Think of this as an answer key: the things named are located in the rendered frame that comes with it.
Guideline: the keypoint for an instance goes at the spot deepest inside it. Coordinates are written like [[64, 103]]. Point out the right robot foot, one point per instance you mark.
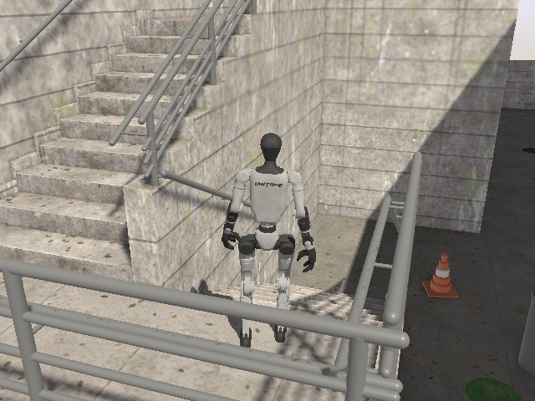
[[280, 336]]

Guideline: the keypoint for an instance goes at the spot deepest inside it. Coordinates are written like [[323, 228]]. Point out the right robot forearm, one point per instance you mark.
[[305, 231]]

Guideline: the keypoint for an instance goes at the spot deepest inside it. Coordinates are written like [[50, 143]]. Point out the left robot hand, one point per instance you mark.
[[230, 237]]

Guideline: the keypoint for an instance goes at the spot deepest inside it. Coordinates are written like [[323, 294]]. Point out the left robot shin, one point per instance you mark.
[[245, 298]]

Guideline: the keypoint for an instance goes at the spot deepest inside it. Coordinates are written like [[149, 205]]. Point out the right robot hand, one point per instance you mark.
[[311, 258]]

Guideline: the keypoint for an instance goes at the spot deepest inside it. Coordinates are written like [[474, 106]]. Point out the robot right upper arm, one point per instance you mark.
[[298, 193]]

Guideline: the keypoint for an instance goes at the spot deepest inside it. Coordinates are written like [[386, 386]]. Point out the robot left upper arm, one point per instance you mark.
[[243, 176]]

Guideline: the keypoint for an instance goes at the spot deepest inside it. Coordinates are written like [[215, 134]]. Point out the left robot forearm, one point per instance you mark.
[[230, 220]]

